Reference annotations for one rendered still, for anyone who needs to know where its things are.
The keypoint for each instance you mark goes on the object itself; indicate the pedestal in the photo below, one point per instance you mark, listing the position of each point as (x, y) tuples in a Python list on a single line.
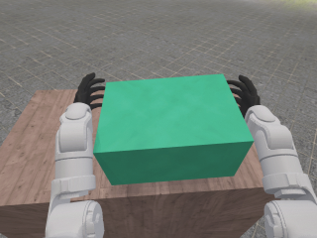
[(223, 207)]

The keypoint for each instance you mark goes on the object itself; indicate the carton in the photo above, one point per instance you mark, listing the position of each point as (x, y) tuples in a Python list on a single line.
[(172, 128)]

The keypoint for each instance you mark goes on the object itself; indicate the right robot forearm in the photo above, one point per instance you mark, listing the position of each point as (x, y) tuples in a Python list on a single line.
[(283, 175)]

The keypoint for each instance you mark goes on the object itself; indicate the robot right upper arm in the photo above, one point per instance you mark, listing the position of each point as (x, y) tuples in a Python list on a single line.
[(290, 219)]

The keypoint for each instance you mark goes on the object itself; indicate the left robot hand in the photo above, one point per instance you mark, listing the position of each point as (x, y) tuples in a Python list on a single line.
[(84, 91)]

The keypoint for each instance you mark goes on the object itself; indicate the robot left upper arm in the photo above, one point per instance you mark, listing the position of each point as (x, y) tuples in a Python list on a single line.
[(80, 219)]

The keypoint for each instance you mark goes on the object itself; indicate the right robot hand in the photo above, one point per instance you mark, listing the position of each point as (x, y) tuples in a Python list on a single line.
[(248, 93)]

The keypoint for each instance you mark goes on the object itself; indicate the left robot forearm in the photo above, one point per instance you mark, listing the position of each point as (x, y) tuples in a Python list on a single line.
[(73, 154)]

